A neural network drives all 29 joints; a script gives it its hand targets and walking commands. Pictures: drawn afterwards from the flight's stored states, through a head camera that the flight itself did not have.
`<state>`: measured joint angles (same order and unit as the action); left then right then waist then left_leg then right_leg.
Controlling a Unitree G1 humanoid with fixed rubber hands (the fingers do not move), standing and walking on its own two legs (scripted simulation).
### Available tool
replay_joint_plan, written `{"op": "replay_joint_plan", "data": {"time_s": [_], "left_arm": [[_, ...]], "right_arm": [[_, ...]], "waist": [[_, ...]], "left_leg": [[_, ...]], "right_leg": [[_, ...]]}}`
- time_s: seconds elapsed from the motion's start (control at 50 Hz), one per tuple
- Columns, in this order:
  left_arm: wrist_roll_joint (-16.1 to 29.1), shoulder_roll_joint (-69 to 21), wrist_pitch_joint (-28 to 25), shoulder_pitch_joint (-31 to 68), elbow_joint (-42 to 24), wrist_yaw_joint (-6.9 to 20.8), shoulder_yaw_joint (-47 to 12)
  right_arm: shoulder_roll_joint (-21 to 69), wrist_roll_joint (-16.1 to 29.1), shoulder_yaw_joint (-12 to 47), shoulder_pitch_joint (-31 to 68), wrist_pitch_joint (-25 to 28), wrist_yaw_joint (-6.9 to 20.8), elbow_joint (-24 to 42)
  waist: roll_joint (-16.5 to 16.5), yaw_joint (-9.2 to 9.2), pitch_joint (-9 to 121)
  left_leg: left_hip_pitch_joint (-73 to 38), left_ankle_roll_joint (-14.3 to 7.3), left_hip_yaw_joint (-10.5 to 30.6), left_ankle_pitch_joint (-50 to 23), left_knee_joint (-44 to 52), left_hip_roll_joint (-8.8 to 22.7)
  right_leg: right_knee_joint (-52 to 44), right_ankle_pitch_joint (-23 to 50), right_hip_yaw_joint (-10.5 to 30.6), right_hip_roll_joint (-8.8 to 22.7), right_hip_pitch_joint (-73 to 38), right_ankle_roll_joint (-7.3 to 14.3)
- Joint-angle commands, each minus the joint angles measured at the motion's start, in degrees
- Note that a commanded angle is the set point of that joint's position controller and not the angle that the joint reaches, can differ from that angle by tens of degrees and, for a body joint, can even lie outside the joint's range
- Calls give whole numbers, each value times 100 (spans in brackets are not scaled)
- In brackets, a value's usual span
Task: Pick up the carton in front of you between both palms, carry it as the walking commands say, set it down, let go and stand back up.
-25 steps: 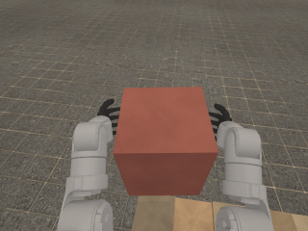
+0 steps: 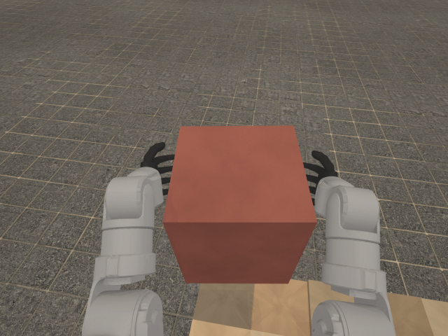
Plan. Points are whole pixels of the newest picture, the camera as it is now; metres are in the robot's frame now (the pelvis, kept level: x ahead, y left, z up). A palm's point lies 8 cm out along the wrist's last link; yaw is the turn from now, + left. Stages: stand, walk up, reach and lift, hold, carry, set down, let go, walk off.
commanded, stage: carry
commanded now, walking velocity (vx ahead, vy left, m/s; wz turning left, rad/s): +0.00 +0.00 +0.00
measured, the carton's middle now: (236, 208) +0.34 +0.00 +0.05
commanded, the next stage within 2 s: none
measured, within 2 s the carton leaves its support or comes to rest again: neither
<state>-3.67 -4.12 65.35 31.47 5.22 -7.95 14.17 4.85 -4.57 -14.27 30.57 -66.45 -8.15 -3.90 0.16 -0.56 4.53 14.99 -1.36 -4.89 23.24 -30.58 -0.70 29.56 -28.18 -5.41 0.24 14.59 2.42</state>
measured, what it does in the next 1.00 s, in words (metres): shifts its weight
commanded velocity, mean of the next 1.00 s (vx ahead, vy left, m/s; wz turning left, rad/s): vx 0.00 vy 0.00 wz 0.00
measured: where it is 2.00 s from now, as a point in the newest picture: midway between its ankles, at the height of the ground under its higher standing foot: outside the picture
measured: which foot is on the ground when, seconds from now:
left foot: down 0.00-1.00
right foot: down 0.00-1.00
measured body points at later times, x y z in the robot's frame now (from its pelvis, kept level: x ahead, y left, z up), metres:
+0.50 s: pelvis -0.05 -0.01 +0.00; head -0.09 -0.01 +0.44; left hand +0.29 +0.14 +0.12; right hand +0.28 -0.17 +0.12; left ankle +0.01 +0.09 -0.73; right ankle +0.01 -0.10 -0.74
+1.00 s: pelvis -0.10 -0.01 -0.01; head -0.13 -0.01 +0.44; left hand +0.25 +0.14 +0.11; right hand +0.24 -0.16 +0.11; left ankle +0.01 +0.09 -0.73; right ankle +0.01 -0.10 -0.74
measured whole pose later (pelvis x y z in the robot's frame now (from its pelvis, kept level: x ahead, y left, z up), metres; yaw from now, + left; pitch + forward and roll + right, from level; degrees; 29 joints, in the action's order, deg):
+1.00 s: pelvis -0.10 -0.01 -0.01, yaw +0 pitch -1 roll +0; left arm -4.5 -4.2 66.0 31.6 6.1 -7.7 15.0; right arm 4.2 -4.3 -13.8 32.4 -66.8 -8.4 -7.0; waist 0.5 0.7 4.8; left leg 24.5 -2.2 -5.1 16.4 -33.8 0.4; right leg 32.3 -20.8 -5.5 -0.3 24.0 3.5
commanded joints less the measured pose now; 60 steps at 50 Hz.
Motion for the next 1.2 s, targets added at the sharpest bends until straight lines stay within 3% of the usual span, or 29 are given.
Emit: {"op": "replay_joint_plan", "data": {"time_s": [0.0,0.22,0.44,0.62,0.82,1.02,1.06,1.08,1.1,1.12,1.14,1.16,1.18], "left_arm": [[1532,-5143,0,3696,-380,572,-3383],[1325,-4983,72,3607,-124,504,-3119],[1387,-5019,60,3751,-136,502,-3112],[1358,-5001,63,3688,-155,486,-3102],[1417,-5028,39,3701,-221,502,-3179],[1442,-5067,30,3629,-243,525,-3226],[1455,-5064,23,3621,-244,540,-3231],[1463,-5061,15,3642,-251,546,-3238],[1470,-5062,6,3673,-265,552,-3257],[1460,-5058,3,3639,-254,561,-3271],[1441,-5043,-4,3646,-262,565,-3271],[1428,-5061,-3,3778,-292,563,-3283],[1407,-5062,10,3864,-267,548,-3266]], "right_arm": [[4968,1518,3405,3949,117,545,465],[4986,1560,3277,3984,67,538,180],[5062,1563,3238,4060,62,514,130],[5075,1628,3262,4064,65,515,139],[5074,1604,3271,4006,70,513,160],[5053,1572,3270,3922,64,529,148],[5054,1528,3250,3883,58,523,113],[5070,1506,3241,3862,55,522,91],[5096,1499,3242,3862,57,522,77],[5089,1506,3257,3880,62,523,81],[5108,1532,3274,3881,71,528,79],[5123,1575,3277,3922,90,536,84],[5125,1644,3275,4008,102,550,98]], "waist": [[-30,79,1752],[34,96,1616],[-104,140,1690],[24,129,1736],[-61,135,1781],[206,67,1814],[36,30,1771],[-277,36,1759],[-754,81,1864],[-1017,223,1947],[-1060,432,1967],[-893,617,1931],[-214,647,1815]], "left_leg": [[-393,-171,697,-835,599,712],[35,-126,650,-178,746,666],[-66,-118,437,-102,404,457],[336,-141,497,291,542,469],[355,-146,369,330,330,320],[1114,-100,427,877,648,407],[1289,-43,270,851,408,285],[1085,-11,82,628,-75,101],[549,-18,-211,166,-1073,-140],[-34,-76,-350,-101,-2001,-181],[-636,-178,-339,-96,-2308,-77],[-1038,-332,-109,75,-1818,93],[-986,-398,42,274,-955,94]], "right_leg": [[-250,1344,532,556,-686,49],[-276,1114,504,430,-633,94],[-592,386,660,481,-108,95],[-354,449,493,297,-160,81],[-495,58,525,292,182,53],[128,147,282,22,-151,60],[-4,-140,479,118,-125,115],[-415,-478,744,311,176,156],[-965,-803,1097,664,678,211],[-1364,-984,1243,1044,1292,275],[-1556,-1038,1133,1217,1973,263],[-1302,-938,800,1095,2281,136],[-341,-728,391,710,2074,47]]}}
